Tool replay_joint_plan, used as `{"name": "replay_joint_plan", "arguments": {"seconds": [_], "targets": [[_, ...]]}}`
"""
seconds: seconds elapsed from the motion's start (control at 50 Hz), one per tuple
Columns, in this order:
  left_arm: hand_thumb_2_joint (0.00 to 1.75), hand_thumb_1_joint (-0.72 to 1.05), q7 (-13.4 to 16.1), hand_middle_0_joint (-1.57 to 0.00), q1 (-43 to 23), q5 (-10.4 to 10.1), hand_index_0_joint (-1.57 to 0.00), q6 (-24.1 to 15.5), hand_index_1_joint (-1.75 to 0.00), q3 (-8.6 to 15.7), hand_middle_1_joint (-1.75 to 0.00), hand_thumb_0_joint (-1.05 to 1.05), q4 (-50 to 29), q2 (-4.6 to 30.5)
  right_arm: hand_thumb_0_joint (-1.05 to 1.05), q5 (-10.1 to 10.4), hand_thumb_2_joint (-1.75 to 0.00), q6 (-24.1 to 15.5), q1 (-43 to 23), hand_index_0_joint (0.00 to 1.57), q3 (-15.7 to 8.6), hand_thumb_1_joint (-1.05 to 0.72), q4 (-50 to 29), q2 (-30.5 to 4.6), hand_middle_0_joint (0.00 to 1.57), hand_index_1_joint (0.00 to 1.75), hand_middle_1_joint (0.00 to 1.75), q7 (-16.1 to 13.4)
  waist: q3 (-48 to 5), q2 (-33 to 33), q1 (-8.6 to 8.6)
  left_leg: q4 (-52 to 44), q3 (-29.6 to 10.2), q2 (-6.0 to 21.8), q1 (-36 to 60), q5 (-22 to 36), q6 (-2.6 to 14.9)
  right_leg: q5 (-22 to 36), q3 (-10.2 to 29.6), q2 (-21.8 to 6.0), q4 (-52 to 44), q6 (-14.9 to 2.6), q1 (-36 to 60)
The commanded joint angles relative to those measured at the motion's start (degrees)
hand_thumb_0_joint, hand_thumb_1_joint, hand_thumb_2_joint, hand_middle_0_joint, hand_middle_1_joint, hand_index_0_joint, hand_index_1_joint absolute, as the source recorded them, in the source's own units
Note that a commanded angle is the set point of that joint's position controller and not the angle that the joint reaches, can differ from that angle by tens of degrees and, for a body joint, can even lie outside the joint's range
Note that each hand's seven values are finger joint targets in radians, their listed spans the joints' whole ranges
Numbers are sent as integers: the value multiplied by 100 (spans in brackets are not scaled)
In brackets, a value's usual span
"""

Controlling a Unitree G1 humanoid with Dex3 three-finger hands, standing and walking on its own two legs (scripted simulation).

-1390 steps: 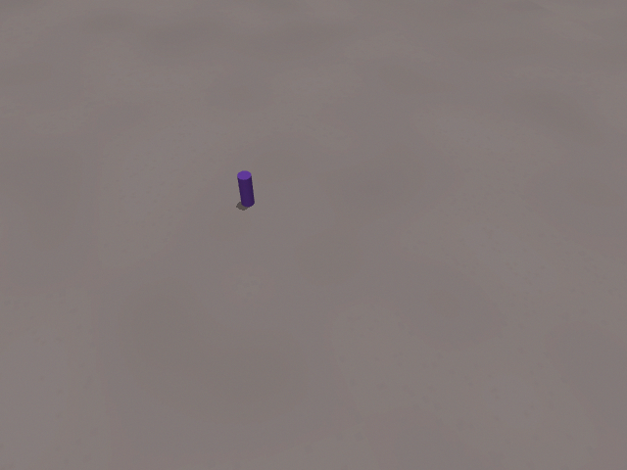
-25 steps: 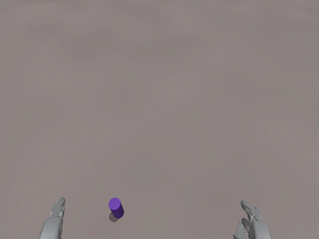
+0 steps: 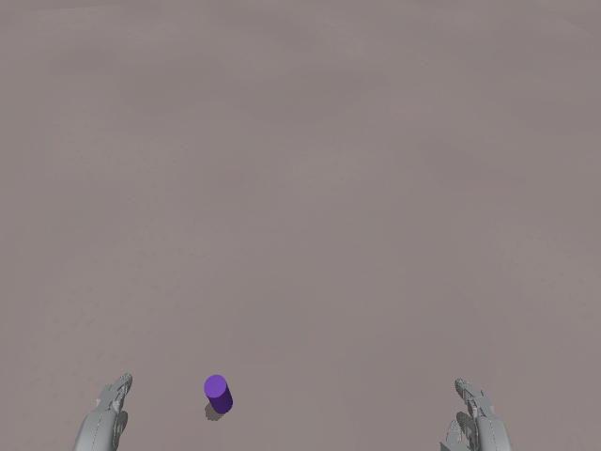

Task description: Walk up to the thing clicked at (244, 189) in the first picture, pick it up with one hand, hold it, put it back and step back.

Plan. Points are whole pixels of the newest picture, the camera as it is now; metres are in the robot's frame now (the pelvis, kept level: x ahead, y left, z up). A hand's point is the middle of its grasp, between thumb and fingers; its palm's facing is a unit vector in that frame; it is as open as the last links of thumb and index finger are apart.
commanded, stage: stand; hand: left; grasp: from the side
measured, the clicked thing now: (219, 395) +0.39 +0.21 -0.64
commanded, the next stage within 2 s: none
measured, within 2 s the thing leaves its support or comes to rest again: neither
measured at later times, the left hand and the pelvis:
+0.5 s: hand out of the picture +0.08 +0.25 -0.11, palm faces -0.01 -0.94 -0.35, open 7.5 cm; pelvis +0.00 +0.01 +0.03, yaw +0 degrees
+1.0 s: hand out of the picture +0.03 +0.25 -0.10, palm faces -0.01 -0.94 -0.34, open 7.4 cm; pelvis -0.02 +0.01 +0.06, yaw +0 degrees
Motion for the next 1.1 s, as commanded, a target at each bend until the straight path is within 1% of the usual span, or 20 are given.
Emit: {"name": "replay_joint_plan", "arguments": {"seconds": [0.0, 0.08, 0.1, 0.12, 0.14, 0.18, 0.24, 0.3, 0.36, 0.44, 0.48, 0.52, 0.56, 0.6, 0.66, 0.72, 0.74, 0.86, 0.98, 1.08], "targets": [[86, 25, 93, -20, -157, 40, -20, -303, -30, 350, -30, 0, -1054, 597, 0, -11, -90, -322, -346, 20, -268, -90, -881, -671, 20, 30, 30, -85, -642, -96, -25, -784, 189, -218, 498, 1336, 134, 1302, -149, 196, -857, -111, 280], [90, 57, 96, -20, -142, 47, -20, -281, -30, 312, -30, 0, -1060, 554, 0, -18, -90, -337, -344, 20, -264, -90, -888, -676, 20, 30, 30, -82, -703, -83, -45, -831, 143, -199, 544, 1289, 128, 1219, -175, 213, -786, -123, 291], [90, 65, -191, -20, -1113, 560, -20, -982, -30, 558, -30, 0, 950, 1409, 0, -640, -90, 67, -710, 20, -468, -90, 327, -1503, 20, 30, 30, 259, 278, -565, 165, -1056, -106, 3, 665, 1720, 343, 1391, 391, -252, -1057, -491, 753], [90, 73, -335, -20, -949, 623, -20, -1262, -30, 610, -30, 0, 1506, 1468, 0, -685, -90, 225, -553, 20, -524, -90, 553, -1456, 20, 30, 30, 461, -229, -770, 133, -921, 38, 9, 921, 1949, 439, 1844, 540, -371, -1027, -638, 1094], [90, 81, -434, -20, -896, 560, -20, -1443, -30, 566, -30, 0, 1679, 1535, 0, -633, -90, 314, -552, 20, -569, -90, 565, -1520, 20, 30, 30, 548, -303, -599, 85, -901, -48, -22, 1027, 2071, 482, 2116, 654, -398, -1066, -669, 1119], [90, 90, -534, -20, -1067, 404, -20, -1627, -30, 494, -30, 0, 2146, 1524, 0, -449, -90, 343, -521, 20, -545, -90, 761, -1393, 20, 30, 30, 714, -327, -297, 93, -1203, -78, -46, 1332, 1962, 514, 1940, 697, -447, -1057, -650, 1205], [90, 90, -591, -20, -1319, 310, -20, -1709, -30, 460, -30, 0, 2816, 1580, 0, -326, -90, 380, -698, 20, -575, -90, 995, -1347, 20, 30, 30, 888, -65, -550, 153, -1476, -118, -92, 1460, 1322, 479, 1234, 706, -489, -1567, -553, 1097], [90, 90, -583, -20, -1541, 298, -20, -1789, -30, 461, -30, 0, 3404, 1657, 0, -356, -90, 422, -623, 20, -574, -90, 1355, -1393, 20, 30, 30, 926, 60, -257, 102, -1865, -193, -24, 1665, 1403, 468, 1351, 635, -482, -1695, -464, 1230], [90, 90, -567, -20, -1549, 243, -20, -1818, -30, 438, -30, 0, 3915, 1626, 0, -347, -90, 420, -694, 20, -571, -90, 1613, -1490, 20, 30, 30, 924, 103, 40, 171, -2211, -359, 135, 1809, 1979, 456, 1875, 448, -402, -1696, -370, 1630], [90, 90, -557, -20, -1490, 222, -20, -1812, -30, 392, -30, 0, 4544, 1687, 0, -273, -90, 463, -727, 20, -540, -90, 1971, -1516, 20, 30, 30, 906, 197, -162, 185, -2478, -325, 158, 2081, 2265, 382, 2217, 476, -474, -2121, -348, 1980], [90, 90, -551, -20, -1569, 206, -20, -1811, -30, 378, -30, 0, 4786, 1750, 0, -256, -90, 495, -667, 20, -525, -90, 2166, -1545, 20, 30, 30, 893, 243, -282, 128, -2618, -247, 140, 2327, 2276, 329, 2309, 553, -538, -2353, -357, 2044], [90, 90, -551, -20, -1639, 181, -20, -1765, -30, 337, -30, 0, 5009, 1716, 0, -265, -90, 543, -704, 20, -506, -90, 2361, -1642, 20, 30, 30, 887, 493, -104, 142, -3057, -354, 206, 2158, 1689, 323, 1725, 524, -495, -2615, -298, 2144], [90, 90, -559, -20, -1747, 175, -20, -1750, -30, 334, -30, 0, 5208, 1780, 0, -247, -90, 561, -673, 20, -490, -90, 2494, -1666, 20, 30, 30, 891, 505, -133, 99, -3321, -384, 237, 2199, 1542, 322, 1560, 503, -481, -2748, -278, 2316], [90, 90, -573, -20, -1683, 169, -20, -1763, -30, 309, -30, 0, 5425, 1791, 0, -225, -90, 547, -749, 20, -468, -90, 2629, -1689, 20, 30, 30, 893, 499, -195, 154, -3322, -369, 259, 2420, 2002, 303, 1878, 500, -541, -2868, -271, 2427], [90, 90, -570, -20, -1716, 169, -20, -1768, -30, 289, -30, 0, 5661, 1825, 0, -205, -90, 541, -771, 20, -448, -90, 2815, -1702, 20, 30, 30, 888, 574, -205, 152, -3484, -361, 275, 2550, 2136, 255, 1883, 481, -553, -3044, -216, 2478], [90, 90, -587, -20, -1751, 181, -20, -1748, -30, 251, -30, 0, 5854, 1803, 0, -194, -90, 570, -857, 20, -438, -90, 2954, -1743, 20, 30, 30, 902, 858, -196, 163, -3732, -389, 254, 2456, 1584, 217, 1436, 438, -510, -3237, -181, 2371], [90, 90, -594, -20, -1801, 176, -20, -1744, -30, 265, -30, 0, 5892, 1826, 0, -201, -90, 573, -804, 20, -455, -90, 2982, -1765, 20, 30, 30, 903, 686, -109, 125, -3780, -376, 273, 2498, 1429, 241, 1477, 454, -534, -3236, -191, 2474], [90, 90, -613, -20, -1841, 187, -20, -1753, -30, 264, -30, 0, 6116, 1875, 0, -187, -90, 604, -854, 20, -430, -90, 3127, -1727, 20, 30, 30, 933, 874, -182, 130, -3940, -405, 266, 2355, 1091, 224, 1178, 461, -524, -3420, -158, 2418], [90, 90, -618, -20, -1886, 182, -20, -1787, -30, 247, -30, 0, 6195, 1874, 0, -176, -90, 591, -943, 20, -413, -90, 3182, -1735, 20, 30, 30, 955, 750, -281, 135, -3823, -351, 276, 2523, 1524, 220, 1377, 521, -596, -3511, -156, 2457], [90, 90, -614, -20, -1993, 163, -20, -1787, -30, 250, -30, 0, 6233, 1908, 0, -165, -90, 595, -915, 20, -388, -90, 3231, -1751, 20, 30, 30, 963, 726, -278, 78, -3793, -302, 295, 2655, 1588, 220, 1374, 564, -610, -3574, -158, 2391]]}}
